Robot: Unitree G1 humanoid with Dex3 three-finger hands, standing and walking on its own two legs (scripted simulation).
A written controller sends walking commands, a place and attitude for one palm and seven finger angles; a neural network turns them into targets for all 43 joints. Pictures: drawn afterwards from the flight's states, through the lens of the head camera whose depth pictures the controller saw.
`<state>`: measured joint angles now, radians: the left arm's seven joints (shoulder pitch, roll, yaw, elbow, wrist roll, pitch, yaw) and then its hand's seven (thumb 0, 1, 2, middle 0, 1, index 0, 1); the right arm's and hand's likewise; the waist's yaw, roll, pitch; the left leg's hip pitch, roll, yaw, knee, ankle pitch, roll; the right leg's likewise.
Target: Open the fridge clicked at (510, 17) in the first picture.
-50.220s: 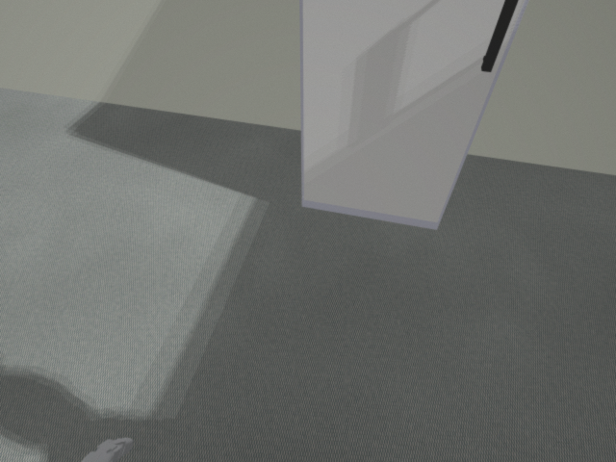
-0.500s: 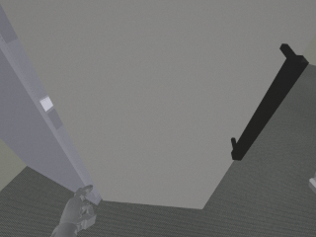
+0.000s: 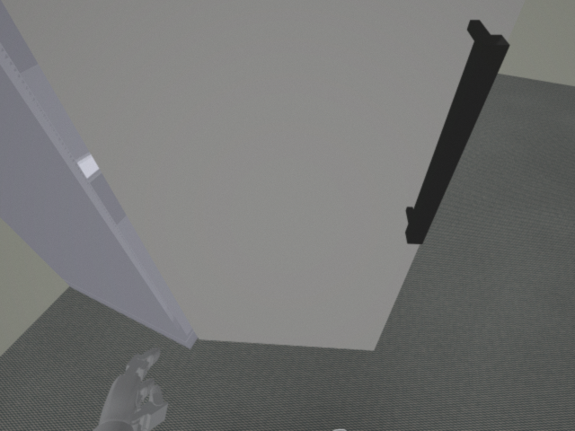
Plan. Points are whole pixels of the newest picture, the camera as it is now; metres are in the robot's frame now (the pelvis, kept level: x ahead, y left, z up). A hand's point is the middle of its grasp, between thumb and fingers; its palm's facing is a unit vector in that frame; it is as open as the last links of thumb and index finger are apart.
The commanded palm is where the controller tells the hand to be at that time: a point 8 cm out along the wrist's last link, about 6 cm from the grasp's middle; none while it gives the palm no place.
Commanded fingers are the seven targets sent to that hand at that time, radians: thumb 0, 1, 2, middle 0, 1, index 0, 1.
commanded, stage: step back with the hand held close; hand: right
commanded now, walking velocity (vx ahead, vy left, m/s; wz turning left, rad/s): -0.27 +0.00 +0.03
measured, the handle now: (439, 153) +0.44 -0.19 +0.17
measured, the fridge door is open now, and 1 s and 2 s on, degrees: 69 69 69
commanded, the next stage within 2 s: stop stepping back and stand still in 0.60 s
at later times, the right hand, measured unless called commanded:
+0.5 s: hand out of the picture +0.13 -0.26 +0.18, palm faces +0.34 +0.83 -0.45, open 7.4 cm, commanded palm +0.07 -0.31 +0.19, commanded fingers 0.00 -0.90 -0.90 0.20 0.30 0.20 0.30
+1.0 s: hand out of the picture +0.02 -0.34 +0.17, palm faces +0.42 +0.86 -0.29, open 7.4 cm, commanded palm -0.03 -0.36 +0.19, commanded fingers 0.00 -0.90 -0.90 0.20 0.30 0.20 0.30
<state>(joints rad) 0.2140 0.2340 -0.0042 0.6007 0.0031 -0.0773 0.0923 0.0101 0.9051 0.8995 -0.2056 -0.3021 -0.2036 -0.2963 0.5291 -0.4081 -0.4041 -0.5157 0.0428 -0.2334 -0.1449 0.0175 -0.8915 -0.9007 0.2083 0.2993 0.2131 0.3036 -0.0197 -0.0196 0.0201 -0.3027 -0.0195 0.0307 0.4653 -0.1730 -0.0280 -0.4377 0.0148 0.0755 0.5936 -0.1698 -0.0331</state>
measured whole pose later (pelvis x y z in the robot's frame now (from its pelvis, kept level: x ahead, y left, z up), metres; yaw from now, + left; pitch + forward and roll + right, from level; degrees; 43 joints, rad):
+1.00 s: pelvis -0.19 -0.08 -0.02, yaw +4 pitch -2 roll +5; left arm 0.24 0.19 -0.03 0.67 0.01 -0.10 0.09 0.01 0.90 0.90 -0.21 -0.30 -0.21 -0.30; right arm 0.43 -0.43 -0.41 -0.52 0.07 -0.15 -0.13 0.01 -0.89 -0.90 0.21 0.30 0.22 0.30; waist -0.03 0.03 -0.07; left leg -0.19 -0.02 0.07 0.68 -0.49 0.01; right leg -0.45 0.03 0.05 0.72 -0.28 -0.03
